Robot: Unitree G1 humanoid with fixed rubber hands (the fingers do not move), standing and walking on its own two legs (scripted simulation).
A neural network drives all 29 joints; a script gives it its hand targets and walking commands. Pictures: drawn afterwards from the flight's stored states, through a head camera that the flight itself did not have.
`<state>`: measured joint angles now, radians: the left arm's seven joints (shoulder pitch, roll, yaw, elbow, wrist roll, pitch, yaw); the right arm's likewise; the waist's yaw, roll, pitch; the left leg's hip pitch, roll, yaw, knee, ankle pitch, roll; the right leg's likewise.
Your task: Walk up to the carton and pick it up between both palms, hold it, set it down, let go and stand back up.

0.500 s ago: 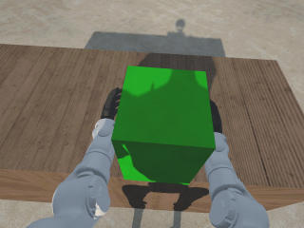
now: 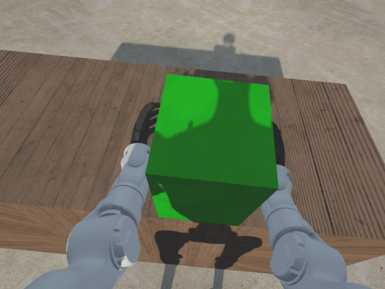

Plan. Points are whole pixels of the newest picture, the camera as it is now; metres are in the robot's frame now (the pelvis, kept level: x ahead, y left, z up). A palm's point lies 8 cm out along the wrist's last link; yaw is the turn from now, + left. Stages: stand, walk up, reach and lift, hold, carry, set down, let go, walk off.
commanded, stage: reach and lift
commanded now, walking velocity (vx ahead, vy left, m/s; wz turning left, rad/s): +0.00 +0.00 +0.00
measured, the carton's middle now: (206, 159) +0.39 -0.04 +0.03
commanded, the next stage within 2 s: none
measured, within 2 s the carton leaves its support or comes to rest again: neither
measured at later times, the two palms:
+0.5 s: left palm (139, 141) +0.41 +0.11 +0.06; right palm (271, 157) +0.38 -0.18 +0.05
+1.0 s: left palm (117, 112) +0.40 +0.14 +0.16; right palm (281, 126) +0.37 -0.16 +0.16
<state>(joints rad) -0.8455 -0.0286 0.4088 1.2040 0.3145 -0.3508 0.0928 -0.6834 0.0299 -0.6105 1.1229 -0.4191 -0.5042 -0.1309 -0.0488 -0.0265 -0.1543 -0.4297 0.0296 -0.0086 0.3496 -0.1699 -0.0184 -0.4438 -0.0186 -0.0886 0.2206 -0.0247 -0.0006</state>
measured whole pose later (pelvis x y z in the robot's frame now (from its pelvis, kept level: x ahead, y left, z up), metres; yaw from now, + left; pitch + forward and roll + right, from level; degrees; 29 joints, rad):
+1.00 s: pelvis +0.01 +0.01 +0.00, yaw +1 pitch -4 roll -2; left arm -0.69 -0.05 0.29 0.47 0.26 0.40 0.05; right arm -0.65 -0.05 -0.10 0.72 0.15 0.12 -0.17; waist -0.10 -0.07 -0.01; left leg -0.06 0.03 -0.03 0.37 -0.24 -0.01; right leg -0.06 -0.02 -0.09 0.23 -0.09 0.02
